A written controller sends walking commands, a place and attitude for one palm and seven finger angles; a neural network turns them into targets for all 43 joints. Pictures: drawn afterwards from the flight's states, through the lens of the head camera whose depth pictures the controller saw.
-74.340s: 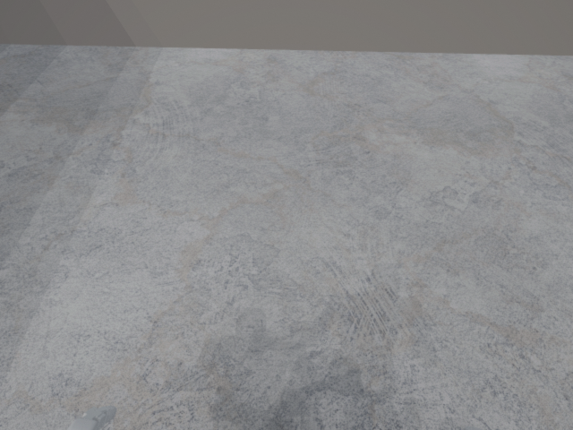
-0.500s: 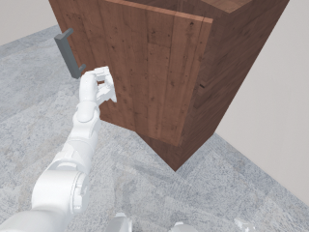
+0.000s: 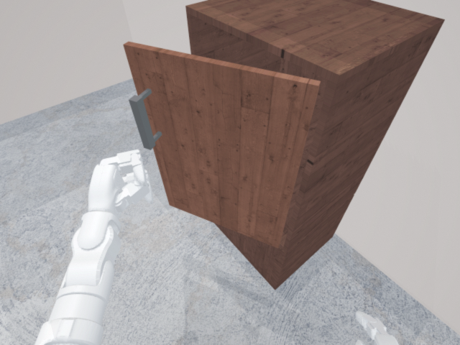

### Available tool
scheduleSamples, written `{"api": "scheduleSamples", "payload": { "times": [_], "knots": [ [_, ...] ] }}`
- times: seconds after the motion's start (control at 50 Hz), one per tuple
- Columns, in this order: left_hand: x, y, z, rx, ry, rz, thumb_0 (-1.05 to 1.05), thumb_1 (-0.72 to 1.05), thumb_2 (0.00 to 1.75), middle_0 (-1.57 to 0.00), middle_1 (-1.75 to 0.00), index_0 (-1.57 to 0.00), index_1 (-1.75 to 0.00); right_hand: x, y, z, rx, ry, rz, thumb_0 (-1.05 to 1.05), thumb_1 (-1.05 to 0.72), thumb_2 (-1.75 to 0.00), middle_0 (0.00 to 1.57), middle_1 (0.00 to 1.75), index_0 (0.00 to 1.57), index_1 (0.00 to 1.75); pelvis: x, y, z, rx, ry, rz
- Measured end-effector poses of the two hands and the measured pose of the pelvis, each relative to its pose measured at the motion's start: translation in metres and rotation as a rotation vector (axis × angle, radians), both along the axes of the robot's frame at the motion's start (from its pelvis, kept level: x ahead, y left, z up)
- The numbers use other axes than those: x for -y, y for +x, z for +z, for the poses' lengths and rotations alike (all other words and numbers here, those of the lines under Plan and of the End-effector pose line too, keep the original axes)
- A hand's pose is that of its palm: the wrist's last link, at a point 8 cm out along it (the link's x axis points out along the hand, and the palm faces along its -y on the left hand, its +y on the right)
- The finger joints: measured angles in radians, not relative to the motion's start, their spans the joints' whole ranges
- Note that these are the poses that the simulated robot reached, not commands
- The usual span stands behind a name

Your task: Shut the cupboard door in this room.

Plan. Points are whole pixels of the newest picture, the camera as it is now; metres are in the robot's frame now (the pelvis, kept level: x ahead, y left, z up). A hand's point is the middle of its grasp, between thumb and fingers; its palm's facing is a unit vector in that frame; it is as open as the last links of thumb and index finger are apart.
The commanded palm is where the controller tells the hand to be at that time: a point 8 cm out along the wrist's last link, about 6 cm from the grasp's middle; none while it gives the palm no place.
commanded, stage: draw the hand back to the body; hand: left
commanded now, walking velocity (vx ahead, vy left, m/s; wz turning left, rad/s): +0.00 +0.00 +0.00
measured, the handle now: (148, 119) +0.62 +0.22 +0.06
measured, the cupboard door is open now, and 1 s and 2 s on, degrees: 26 26 26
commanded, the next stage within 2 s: step back with the hand held close in 1.08 s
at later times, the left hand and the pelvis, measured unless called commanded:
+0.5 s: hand (42, 223) +0.24 +0.25 +0.17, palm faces +0.33 -0.89 -0.31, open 4.6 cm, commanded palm +0.19 +0.30 +0.19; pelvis +0.01 +0.02 +0.03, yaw +0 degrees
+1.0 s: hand (10, 244) +0.21 +0.27 +0.18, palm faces +0.45 -0.81 -0.38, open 7.4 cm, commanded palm +0.16 +0.30 +0.21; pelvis +0.02 +0.00 +0.04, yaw +1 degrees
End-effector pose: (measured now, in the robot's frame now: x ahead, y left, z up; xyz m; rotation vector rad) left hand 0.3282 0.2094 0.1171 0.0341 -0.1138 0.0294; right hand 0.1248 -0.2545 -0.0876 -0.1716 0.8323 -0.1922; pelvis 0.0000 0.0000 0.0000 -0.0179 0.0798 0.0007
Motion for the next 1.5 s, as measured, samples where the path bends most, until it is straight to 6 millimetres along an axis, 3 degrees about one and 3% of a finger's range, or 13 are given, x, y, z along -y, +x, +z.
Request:
{"api": "scheduleSamples", "payload": {
  "times": [0.14,0.28,0.5,0.64,0.78,0.98,1.12,1.32,1.5],
  "knots": [
    [-0.028,-0.044,0.023,-0.027,0.149,0.086,0.02,0.89,0.90,-1.18,-1.36,-1.17,-1.36,-0.024,0.047,0.033,0.131,0.014,0.028,0.01,-0.91,-0.90,0.20,0.30,0.20,0.30,-0.007,0.003,0.015,0.058,0.006,-0.001],
    [-0.054,-0.081,0.029,-0.075,0.193,0.188,0.02,0.89,0.90,-1.01,-1.18,-1.01,-1.17,-0.054,0.071,0.050,0.157,0.015,0.111,0.01,-0.91,-0.90,0.20,0.30,0.20,0.30,-0.015,0.004,0.026,0.111,0.002,0.012],
    [-0.085,-0.124,0.068,-0.013,0.289,0.311,0.02,0.89,0.90,-0.71,-0.86,-0.71,-0.85,-0.077,0.069,0.046,0.137,0.055,0.158,0.01,-0.91,-0.89,0.21,0.30,0.20,0.30,-0.022,0.012,0.034,0.147,0.009,0.008],
    [-0.104,-0.151,0.080,-0.027,0.360,0.398,0.02,0.89,0.90,-0.52,-0.65,-0.52,-0.64,-0.068,0.063,0.040,0.113,0.056,0.145,0.01,-0.91,-0.89,0.21,0.30,0.20,0.30,-0.020,0.015,0.035,0.152,0.012,0.005],
    [-0.109,-0.175,0.095,-0.006,0.423,0.467,0.02,0.89,0.90,-0.34,-0.45,-0.34,-0.44,-0.052,0.066,0.041,0.131,0.031,0.135,0.01,-0.91,-0.90,0.21,0.30,0.20,0.30,-0.015,0.018,0.035,0.154,0.013,0.011],
    [-0.093,-0.167,0.084,-0.024,0.371,0.463,0.02,0.89,0.90,-0.23,-0.32,-0.22,-0.32,-0.039,0.077,0.046,0.167,0.019,0.132,0.01,-0.91,-0.90,0.20,0.30,0.20,0.30,-0.004,0.019,0.035,0.154,0.019,0.016],
    [-0.086,-0.161,0.090,-0.003,0.390,0.436,0.02,0.89,0.90,-0.21,-0.31,-0.21,-0.30,-0.034,0.081,0.049,0.181,0.022,0.122,0.01,-0.91,-0.90,0.20,0.30,0.20,0.30,0.003,0.024,0.035,0.154,0.018,0.010],
    [-0.092,-0.155,0.093,-0.007,0.452,0.432,0.02,0.89,0.90,-0.21,-0.30,-0.21,-0.30,-0.029,0.080,0.039,0.118,0.020,0.106,0.01,-0.91,-0.90,0.21,0.30,0.20,0.30,0.001,0.027,0.034,0.109,0.006,0.022],
    [-0.101,-0.156,0.094,-0.014,0.501,0.364,0.02,0.89,0.90,-0.21,-0.30,-0.21,-0.30,-0.031,0.062,0.034,0.056,-0.005,0.035,0.01,-0.91,-0.90,0.20,0.30,0.20,0.30,-0.016,0.017,0.031,0.075,0.008,0.007]
  ]
}}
